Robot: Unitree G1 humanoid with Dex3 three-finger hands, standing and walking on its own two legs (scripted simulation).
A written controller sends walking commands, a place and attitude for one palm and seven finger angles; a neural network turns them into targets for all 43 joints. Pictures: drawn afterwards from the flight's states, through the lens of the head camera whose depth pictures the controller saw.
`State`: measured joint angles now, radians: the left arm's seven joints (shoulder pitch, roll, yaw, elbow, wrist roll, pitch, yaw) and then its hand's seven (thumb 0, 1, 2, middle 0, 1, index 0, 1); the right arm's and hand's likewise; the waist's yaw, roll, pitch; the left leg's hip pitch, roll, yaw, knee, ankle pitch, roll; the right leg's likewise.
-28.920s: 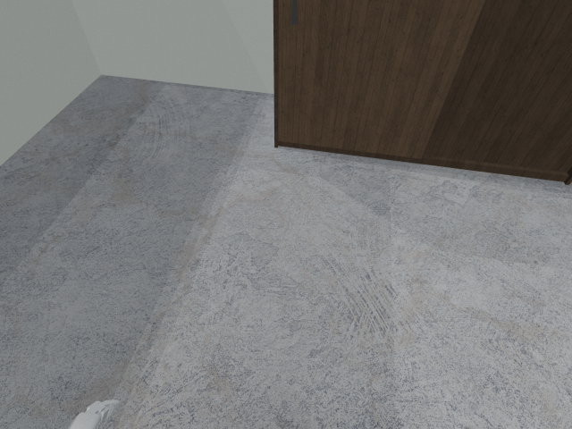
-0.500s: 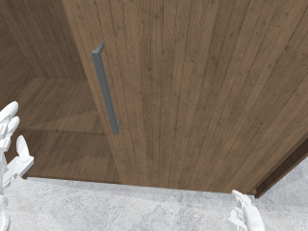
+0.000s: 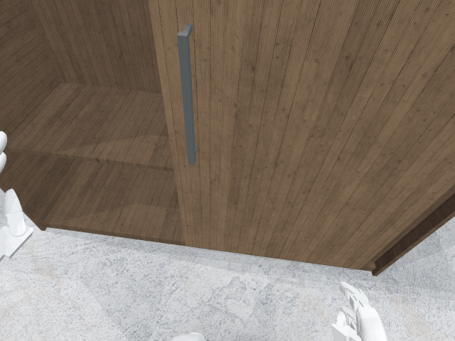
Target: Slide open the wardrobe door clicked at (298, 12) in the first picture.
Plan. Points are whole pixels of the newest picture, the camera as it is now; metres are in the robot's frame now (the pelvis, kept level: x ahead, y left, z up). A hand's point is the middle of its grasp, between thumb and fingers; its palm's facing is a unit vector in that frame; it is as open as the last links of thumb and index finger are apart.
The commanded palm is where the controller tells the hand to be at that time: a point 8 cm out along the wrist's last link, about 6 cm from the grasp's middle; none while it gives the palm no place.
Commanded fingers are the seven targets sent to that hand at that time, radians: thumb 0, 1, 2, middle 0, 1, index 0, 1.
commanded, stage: step back with the hand held close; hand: left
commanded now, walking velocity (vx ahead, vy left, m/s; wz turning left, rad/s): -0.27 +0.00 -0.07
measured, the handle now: (190, 105) +0.56 +0.14 +0.10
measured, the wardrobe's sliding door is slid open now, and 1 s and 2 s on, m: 0.68 0.68 0.68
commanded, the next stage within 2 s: stop stepping back and stand still in 0.46 s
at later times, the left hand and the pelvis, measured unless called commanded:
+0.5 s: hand out of the picture +0.09 +0.27 +0.18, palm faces +0.44 -0.78 -0.44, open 7.4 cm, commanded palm +0.04 +0.30 +0.19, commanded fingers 0.00 0.90 0.90 -0.20 -0.30 -0.20 -0.30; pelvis -0.10 +0.00 +0.00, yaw +0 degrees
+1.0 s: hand out of the picture +0.03 +0.29 +0.18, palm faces +0.32 -0.80 -0.50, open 7.4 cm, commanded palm -0.02 +0.33 +0.19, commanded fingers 0.00 0.90 0.90 -0.20 -0.30 -0.20 -0.30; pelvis -0.18 +0.04 +0.02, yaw -4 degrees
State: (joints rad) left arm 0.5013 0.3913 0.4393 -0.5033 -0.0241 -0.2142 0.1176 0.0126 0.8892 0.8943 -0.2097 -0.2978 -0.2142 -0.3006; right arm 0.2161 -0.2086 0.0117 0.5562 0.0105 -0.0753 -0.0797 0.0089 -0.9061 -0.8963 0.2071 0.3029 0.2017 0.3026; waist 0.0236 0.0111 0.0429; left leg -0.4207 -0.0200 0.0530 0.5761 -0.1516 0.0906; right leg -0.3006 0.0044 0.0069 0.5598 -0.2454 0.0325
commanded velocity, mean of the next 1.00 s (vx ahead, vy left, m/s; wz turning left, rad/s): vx -0.09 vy -0.03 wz -0.05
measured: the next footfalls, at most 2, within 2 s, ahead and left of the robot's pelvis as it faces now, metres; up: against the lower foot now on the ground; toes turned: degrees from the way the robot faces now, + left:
right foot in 0.50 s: -0.11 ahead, -0.12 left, +0.00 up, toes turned -1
left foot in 0.70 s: -0.08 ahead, +0.12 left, +0.00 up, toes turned -1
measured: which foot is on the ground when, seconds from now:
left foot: down 0.00-0.50, up 0.52-0.68, down 0.70-1.00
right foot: down 0.00-0.28, up 0.30-0.48, down 0.50-0.72, up 0.74-1.00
